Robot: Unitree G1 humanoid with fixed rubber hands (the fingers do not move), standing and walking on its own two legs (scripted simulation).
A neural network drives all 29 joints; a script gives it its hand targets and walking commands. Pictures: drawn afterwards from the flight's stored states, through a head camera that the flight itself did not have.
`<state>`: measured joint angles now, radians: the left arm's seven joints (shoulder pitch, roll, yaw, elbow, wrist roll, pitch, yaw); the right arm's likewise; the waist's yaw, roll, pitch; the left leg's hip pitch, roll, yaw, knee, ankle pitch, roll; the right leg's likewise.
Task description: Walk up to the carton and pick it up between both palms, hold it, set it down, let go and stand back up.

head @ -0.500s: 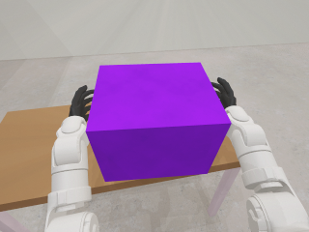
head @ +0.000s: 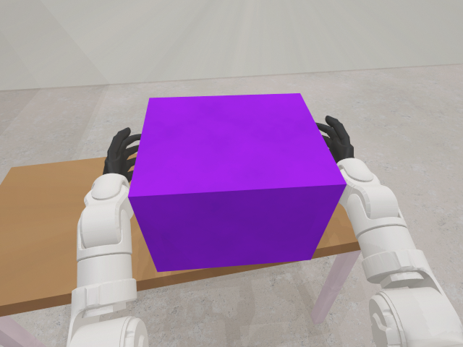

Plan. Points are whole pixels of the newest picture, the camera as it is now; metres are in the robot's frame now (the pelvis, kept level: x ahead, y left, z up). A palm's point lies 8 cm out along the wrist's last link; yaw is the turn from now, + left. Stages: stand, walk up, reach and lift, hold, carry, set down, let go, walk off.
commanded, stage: hold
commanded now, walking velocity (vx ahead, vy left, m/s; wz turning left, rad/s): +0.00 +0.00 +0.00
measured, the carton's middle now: (231, 179) +0.37 +0.01 +0.13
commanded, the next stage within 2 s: none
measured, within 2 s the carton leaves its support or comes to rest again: neither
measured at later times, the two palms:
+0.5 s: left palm (118, 175) +0.35 +0.19 +0.18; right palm (339, 161) +0.36 -0.18 +0.18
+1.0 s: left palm (118, 175) +0.35 +0.19 +0.18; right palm (339, 161) +0.36 -0.18 +0.18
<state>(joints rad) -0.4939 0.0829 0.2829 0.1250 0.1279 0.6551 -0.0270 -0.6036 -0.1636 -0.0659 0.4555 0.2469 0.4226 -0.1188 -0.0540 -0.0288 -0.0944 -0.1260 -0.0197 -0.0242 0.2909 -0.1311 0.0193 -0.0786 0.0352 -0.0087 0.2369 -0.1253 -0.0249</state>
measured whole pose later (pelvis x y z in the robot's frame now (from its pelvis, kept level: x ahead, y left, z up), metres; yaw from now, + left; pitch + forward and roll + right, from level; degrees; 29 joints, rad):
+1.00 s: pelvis +0.00 +0.00 +0.00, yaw +0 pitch -2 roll -1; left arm -0.49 0.08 0.28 0.12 0.13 0.66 -0.03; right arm -0.60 -0.16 -0.07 0.46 0.25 0.42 -0.12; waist -0.05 -0.03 -0.09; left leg -0.13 -0.02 -0.03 0.29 -0.13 0.02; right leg -0.08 0.04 -0.01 0.24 -0.12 -0.02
